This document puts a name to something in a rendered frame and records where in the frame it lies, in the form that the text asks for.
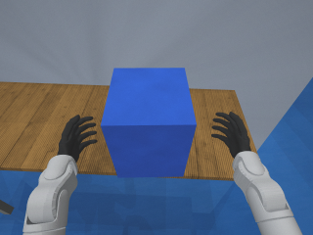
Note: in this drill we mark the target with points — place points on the table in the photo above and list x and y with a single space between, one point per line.
33 117

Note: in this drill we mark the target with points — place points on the left robot forearm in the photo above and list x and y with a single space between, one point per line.
47 205

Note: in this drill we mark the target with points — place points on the right robot forearm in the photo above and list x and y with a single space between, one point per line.
264 196

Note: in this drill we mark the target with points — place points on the carton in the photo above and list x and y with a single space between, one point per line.
149 122

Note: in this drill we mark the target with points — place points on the right robot hand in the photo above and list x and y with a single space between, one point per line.
237 140

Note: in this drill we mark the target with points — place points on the left robot hand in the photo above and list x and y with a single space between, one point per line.
70 143

